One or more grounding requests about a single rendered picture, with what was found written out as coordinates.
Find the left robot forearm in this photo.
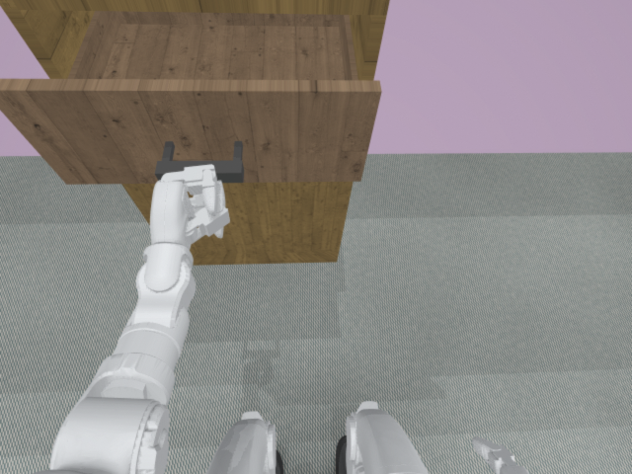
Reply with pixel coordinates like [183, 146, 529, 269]
[49, 242, 196, 470]

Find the robot right thigh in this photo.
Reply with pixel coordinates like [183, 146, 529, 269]
[346, 409, 429, 474]

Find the left robot hand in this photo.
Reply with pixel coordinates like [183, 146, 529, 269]
[150, 164, 230, 250]

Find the right robot hand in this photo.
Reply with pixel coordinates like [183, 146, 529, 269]
[472, 436, 529, 474]

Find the drawer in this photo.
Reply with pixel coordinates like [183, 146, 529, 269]
[0, 11, 382, 185]

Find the cabinet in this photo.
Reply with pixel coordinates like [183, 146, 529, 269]
[0, 0, 390, 266]

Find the robot right shin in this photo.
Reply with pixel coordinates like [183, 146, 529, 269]
[346, 401, 378, 474]

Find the handle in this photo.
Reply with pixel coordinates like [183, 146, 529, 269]
[155, 141, 244, 183]

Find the left robot upper arm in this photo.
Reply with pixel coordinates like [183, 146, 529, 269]
[33, 397, 170, 474]

